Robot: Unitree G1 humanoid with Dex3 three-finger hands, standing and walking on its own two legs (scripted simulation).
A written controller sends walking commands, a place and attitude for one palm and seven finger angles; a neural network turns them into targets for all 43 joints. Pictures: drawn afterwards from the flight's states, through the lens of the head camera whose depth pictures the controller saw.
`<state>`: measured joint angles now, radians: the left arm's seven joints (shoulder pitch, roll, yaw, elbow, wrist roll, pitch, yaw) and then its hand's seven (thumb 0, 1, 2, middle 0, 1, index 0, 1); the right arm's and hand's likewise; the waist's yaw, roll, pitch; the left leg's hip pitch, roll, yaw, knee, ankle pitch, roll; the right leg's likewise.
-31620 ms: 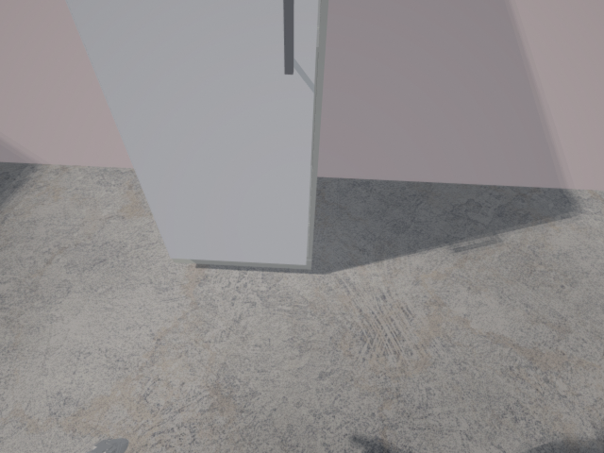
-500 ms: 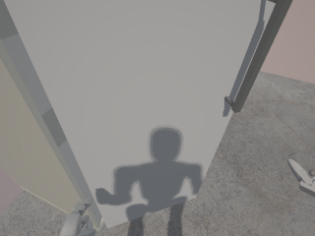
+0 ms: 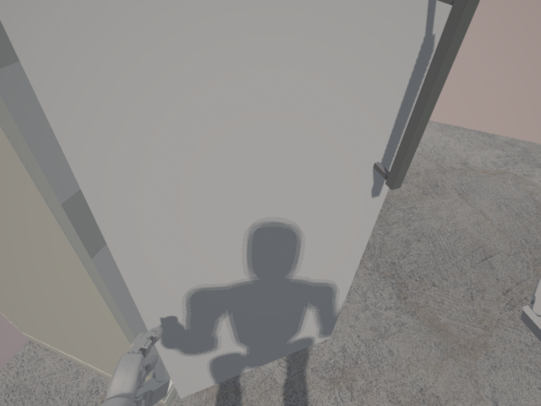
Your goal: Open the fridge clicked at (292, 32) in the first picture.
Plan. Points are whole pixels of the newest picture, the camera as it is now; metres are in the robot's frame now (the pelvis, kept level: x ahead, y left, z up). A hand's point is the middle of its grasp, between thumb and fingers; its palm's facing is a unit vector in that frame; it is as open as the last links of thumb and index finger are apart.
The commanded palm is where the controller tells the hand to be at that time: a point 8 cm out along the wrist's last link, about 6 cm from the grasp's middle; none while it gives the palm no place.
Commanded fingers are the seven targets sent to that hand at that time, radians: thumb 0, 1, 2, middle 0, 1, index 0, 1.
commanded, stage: draw the hand back to the body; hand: right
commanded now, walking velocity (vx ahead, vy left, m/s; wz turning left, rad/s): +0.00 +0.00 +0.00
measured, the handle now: (413, 104) +0.47 -0.22 +0.26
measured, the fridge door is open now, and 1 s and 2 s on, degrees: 47 47 47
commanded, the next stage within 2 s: step back with the hand held close in 0.02 s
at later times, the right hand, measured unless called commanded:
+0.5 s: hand (512, 318) +0.18 -0.26 +0.15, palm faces +0.28 +0.82 -0.50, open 7.4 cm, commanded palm +0.12 -0.31 +0.18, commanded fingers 0.00 -0.90 -0.90 0.20 0.30 0.20 0.30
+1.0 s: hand out of the picture +0.10 -0.28 +0.17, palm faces +0.43 +0.79 -0.43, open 7.4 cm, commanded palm +0.02 -0.33 +0.18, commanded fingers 0.00 -0.90 -0.90 0.20 0.30 0.20 0.30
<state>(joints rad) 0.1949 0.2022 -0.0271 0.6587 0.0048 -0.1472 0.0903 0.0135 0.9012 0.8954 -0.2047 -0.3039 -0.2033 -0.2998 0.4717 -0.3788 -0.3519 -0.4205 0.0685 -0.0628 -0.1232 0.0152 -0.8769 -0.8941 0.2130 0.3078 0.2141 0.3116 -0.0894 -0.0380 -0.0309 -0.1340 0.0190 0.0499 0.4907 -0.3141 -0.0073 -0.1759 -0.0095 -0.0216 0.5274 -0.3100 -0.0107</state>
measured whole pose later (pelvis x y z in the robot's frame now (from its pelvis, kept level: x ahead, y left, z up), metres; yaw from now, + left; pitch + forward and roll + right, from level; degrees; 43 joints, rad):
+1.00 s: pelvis -0.11 -0.03 -0.02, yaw -1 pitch -2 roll +3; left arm 0.22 0.19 0.00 0.60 0.00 -0.12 0.08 0.01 0.90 0.90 -0.21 -0.30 -0.20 -0.30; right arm 0.46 -0.45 -0.44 -0.54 0.01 -0.25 -0.16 0.02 -0.88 -0.90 0.22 0.30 0.22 0.31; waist 0.01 0.02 0.06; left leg -0.41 -0.01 0.01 0.89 -0.39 -0.02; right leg -0.43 -0.02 -0.02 0.65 -0.19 -0.06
